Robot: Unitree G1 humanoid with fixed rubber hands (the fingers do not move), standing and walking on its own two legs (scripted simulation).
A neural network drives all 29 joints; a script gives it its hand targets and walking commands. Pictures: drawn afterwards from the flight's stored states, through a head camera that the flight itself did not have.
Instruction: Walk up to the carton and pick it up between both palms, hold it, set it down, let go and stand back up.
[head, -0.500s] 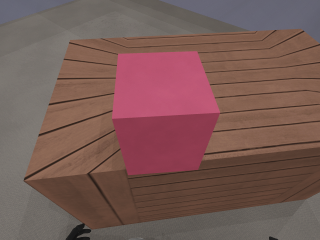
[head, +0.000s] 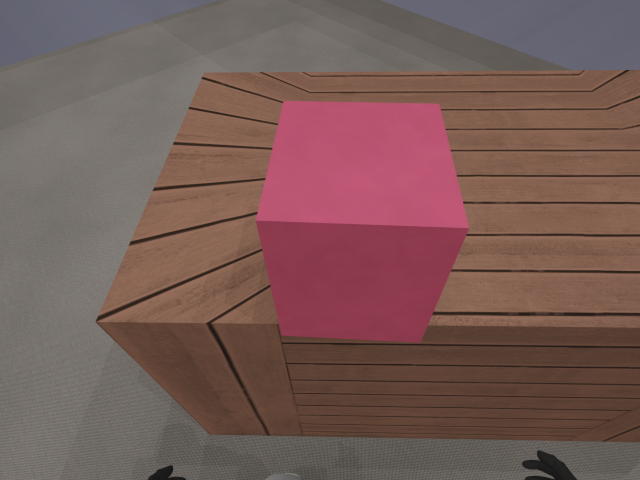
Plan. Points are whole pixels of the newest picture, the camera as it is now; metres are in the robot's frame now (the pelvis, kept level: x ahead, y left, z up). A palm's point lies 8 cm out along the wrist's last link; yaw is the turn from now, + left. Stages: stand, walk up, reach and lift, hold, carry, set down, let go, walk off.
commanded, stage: walk up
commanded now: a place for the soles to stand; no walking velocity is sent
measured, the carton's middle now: (355, 227) +0.41 -0.02 +0.08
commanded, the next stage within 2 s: reach and lift in 0.32 s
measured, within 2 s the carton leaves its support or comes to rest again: neither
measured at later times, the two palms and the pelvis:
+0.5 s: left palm out of the picture +0.12 +0.27 -0.12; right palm out of the picture +0.13 -0.27 -0.11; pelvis -0.01 -0.01 -0.01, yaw -1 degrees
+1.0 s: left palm (156, 421) +0.20 +0.24 -0.05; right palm (542, 430) +0.18 -0.23 -0.04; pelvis +0.04 +0.02 +0.02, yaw -7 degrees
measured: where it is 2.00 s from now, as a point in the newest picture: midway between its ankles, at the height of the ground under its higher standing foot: outside the picture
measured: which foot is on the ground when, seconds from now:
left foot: down 0.00-1.00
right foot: down 0.00-1.00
